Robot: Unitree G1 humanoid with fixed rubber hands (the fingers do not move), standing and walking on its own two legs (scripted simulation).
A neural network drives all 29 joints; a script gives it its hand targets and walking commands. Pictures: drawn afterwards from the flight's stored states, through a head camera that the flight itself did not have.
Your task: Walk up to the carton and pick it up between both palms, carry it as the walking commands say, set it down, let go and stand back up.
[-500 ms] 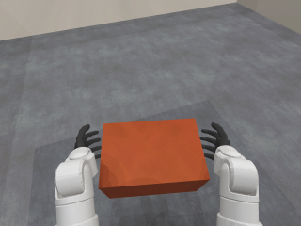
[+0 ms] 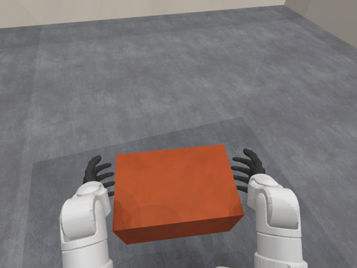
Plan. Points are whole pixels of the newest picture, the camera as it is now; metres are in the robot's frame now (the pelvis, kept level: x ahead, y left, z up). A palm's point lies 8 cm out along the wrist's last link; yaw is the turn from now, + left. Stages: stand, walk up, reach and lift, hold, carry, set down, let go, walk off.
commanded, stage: carry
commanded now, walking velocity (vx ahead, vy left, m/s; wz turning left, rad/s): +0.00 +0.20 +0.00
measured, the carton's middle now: (175, 194) +0.29 +0.02 -0.02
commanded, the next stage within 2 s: none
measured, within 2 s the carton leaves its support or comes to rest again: neither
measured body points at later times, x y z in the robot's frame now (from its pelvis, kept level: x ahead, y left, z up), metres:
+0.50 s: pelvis -0.06 +0.09 +0.01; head -0.05 +0.07 +0.45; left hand +0.24 +0.24 +0.09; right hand +0.21 -0.10 +0.07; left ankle -0.05 +0.25 -0.70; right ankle -0.06 -0.05 -0.74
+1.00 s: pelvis -0.13 +0.20 -0.01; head -0.13 +0.18 +0.44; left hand +0.16 +0.36 +0.07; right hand +0.15 +0.02 +0.06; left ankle -0.07 +0.27 -0.72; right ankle -0.16 +0.12 -0.74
